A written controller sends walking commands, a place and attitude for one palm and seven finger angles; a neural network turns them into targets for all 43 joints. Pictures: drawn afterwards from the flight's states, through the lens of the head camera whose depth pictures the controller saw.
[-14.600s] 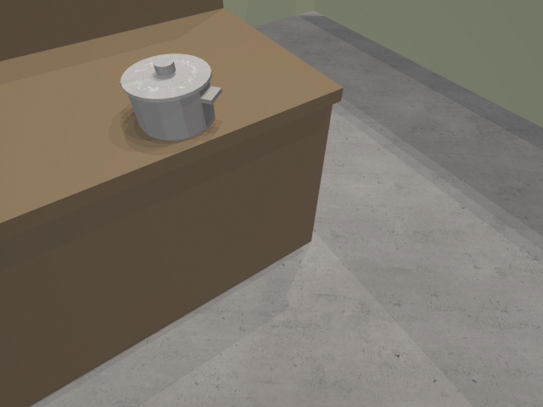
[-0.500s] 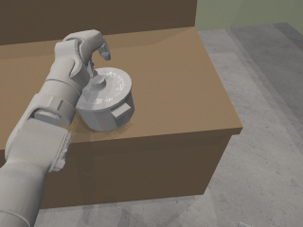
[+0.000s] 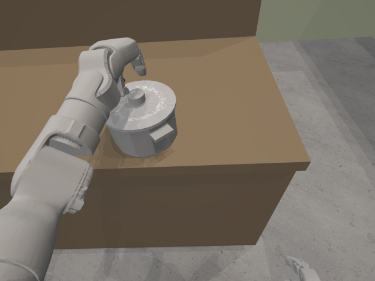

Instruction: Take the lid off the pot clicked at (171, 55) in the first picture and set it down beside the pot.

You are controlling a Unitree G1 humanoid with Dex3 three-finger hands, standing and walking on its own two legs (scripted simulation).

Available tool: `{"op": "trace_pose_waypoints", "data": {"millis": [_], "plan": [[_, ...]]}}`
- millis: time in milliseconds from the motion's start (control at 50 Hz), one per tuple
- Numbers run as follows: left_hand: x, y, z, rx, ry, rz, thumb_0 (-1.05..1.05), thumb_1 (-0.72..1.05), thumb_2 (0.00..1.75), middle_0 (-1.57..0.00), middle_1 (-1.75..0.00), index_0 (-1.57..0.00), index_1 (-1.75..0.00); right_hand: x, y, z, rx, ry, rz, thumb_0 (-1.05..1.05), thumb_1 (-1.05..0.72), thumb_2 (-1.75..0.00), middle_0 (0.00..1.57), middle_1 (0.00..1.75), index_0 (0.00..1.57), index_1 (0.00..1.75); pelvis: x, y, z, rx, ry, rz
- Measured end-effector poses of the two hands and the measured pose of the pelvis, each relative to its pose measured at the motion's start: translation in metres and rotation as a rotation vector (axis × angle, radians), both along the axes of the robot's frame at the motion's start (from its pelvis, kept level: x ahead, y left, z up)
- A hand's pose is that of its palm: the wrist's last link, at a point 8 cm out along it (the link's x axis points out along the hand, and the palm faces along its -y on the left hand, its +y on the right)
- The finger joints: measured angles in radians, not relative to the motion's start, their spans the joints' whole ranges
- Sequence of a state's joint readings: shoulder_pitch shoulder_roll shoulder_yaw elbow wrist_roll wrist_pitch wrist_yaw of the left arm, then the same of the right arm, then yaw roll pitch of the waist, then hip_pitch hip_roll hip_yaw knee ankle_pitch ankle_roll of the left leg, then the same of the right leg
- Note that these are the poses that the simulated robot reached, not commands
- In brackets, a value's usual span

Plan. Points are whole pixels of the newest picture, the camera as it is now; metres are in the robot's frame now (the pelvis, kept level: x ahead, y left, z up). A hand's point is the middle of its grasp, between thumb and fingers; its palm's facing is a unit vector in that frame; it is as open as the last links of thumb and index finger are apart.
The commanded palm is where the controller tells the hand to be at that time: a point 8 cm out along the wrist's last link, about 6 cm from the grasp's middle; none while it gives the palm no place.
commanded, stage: lower the open fingers around the knob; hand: left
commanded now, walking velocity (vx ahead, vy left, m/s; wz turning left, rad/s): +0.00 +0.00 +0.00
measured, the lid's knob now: (136, 96) +0.50 +0.14 +0.13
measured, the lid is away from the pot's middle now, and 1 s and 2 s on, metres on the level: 0.00 0.00 0.00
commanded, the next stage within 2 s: none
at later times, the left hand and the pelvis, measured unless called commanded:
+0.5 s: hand (132, 92) +0.47 +0.13 +0.18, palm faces -0.36 -0.11 -0.93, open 9.8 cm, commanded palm +0.46 +0.14 +0.23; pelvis +0.00 +0.00 +0.00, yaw -1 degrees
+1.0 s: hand (132, 92) +0.48 +0.13 +0.17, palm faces -0.38 -0.10 -0.92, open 9.8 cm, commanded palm +0.48 +0.14 +0.22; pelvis +0.01 +0.00 +0.00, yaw -1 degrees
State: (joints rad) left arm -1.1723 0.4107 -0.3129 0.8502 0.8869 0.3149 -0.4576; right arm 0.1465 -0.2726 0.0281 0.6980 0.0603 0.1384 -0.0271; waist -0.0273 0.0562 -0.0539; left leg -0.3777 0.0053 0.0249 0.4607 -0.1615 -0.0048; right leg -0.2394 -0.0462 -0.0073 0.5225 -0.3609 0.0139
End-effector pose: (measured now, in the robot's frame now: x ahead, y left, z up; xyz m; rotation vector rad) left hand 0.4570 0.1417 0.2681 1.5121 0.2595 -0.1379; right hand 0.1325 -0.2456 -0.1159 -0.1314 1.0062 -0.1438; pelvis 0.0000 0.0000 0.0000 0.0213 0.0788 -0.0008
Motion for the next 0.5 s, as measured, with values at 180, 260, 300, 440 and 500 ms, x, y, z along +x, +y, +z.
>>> {"op": "trace_pose_waypoints", "data": {"millis": [180, 260, 300, 440, 500], "plan": [[0.008, -0.007, -0.008, -0.039, 0.066, 0.033, 0.0, -0.33, 1.61, -0.88, -0.08, -0.89, -0.08, -0.034, -0.003, -0.01, -0.007, 0.08, -0.036, 0.01, -0.91, -0.9, 0.2, 0.3, 0.2, 0.3, 0.0, 0.003, 0.0, 0.001, 0.011, -0.005], [0.011, -0.01, -0.013, -0.048, 0.085, 0.03, 0.0, -0.33, 1.61, -0.88, -0.08, -0.89, -0.08, -0.047, -0.007, -0.012, -0.01, 0.103, -0.061, 0.01, -0.91, -0.9, 0.2, 0.3, 0.2, 0.3, 0.002, 0.004, 0.0, 0.003, 0.013, -0.013], [0.011, -0.011, -0.017, -0.053, 0.092, 0.023, 0.0, -0.33, 1.61, -0.88, -0.08, -0.89, -0.08, -0.051, -0.008, -0.012, -0.012, 0.11, -0.071, 0.01, -0.91, -0.9, 0.2, 0.3, 0.2, 0.3, 0.002, 0.004, 0.0, 0.003, 0.012, -0.016], [0.012, -0.01, -0.03, -0.055, 0.112, 0.012, 0.0, -0.33, 1.61, -0.88, -0.08, -0.89, -0.08, -0.055, -0.013, -0.01, -0.027, 0.11, -0.089, 0.01, -0.91, -0.9, 0.2, 0.3, 0.2, 0.3, 0.003, 0.004, 0.0, 0.002, 0.012, -0.021], [0.012, -0.008, -0.035, -0.046, 0.116, 0.015, 0.0, -0.33, 1.61, -0.88, -0.08, -0.89, -0.08, -0.052, -0.014, -0.009, -0.031, 0.102, -0.089, 0.01, -0.91, -0.9, 0.2, 0.3, 0.2, 0.3, 0.003, 0.003, 0.0, 0.002, 0.015, -0.02]]}}
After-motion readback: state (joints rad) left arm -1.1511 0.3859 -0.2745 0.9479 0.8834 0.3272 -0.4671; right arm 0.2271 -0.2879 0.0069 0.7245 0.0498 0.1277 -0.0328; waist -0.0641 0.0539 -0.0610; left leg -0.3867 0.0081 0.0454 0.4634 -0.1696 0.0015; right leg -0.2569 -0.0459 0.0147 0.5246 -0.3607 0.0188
